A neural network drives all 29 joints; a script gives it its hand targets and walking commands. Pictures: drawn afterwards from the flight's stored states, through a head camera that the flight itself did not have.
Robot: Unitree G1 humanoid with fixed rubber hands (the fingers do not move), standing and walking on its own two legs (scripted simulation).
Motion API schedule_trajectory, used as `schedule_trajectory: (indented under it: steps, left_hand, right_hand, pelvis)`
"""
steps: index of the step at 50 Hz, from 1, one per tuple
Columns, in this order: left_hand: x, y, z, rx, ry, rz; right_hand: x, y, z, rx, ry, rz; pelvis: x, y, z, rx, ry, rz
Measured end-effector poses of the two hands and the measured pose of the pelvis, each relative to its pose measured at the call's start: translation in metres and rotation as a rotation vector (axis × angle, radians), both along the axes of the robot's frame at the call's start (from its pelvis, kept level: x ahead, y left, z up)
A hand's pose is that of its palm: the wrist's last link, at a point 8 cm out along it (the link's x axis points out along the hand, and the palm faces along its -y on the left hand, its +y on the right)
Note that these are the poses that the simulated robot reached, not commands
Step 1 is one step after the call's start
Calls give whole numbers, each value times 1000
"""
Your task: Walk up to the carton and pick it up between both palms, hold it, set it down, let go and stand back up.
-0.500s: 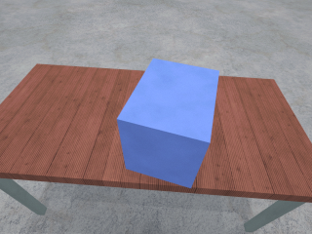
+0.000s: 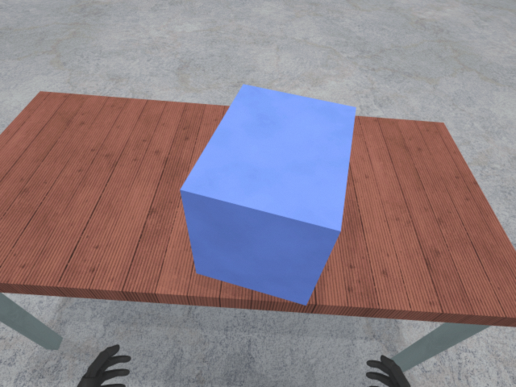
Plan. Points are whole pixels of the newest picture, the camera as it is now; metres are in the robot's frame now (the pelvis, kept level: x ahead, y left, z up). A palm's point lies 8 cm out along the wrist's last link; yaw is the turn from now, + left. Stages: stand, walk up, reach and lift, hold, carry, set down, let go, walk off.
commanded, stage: reach and lift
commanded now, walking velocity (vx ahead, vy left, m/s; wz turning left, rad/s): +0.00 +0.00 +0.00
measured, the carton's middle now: (274, 192) +0.48 -0.02 +0.00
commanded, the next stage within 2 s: none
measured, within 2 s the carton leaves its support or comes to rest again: neither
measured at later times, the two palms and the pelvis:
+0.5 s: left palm (84, 367) +0.17 +0.26 -0.06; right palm out of the picture +0.16 -0.18 -0.06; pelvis +0.02 +0.03 +0.02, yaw -1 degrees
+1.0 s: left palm (74, 365) +0.17 +0.26 -0.04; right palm out of the picture +0.15 -0.17 -0.04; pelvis +0.01 +0.04 +0.01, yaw +0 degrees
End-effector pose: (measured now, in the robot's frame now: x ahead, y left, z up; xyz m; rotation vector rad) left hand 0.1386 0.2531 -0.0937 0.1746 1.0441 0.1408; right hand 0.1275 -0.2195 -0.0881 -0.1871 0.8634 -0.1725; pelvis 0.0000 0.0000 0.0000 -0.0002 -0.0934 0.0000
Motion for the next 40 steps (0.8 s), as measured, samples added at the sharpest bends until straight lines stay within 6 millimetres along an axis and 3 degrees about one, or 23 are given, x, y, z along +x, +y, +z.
schedule_trajectory:
  steps: [6,18,40]
  left_hand:
    - [7,7,8,-6,-68,-15]
    - [35,8,30,-57,-221,-76]
    - [35,10,44,-133,-444,-134]
  right_hand:
    - [1,10,6,13,-43,-18]
    - [24,30,22,38,-186,-57]
    - [21,47,37,71,-320,-151]
  pelvis:
    - [7,4,4,0,24,0]
    - [20,22,13,-11,6,-12]
    - [20,42,13,-26,-21,-10]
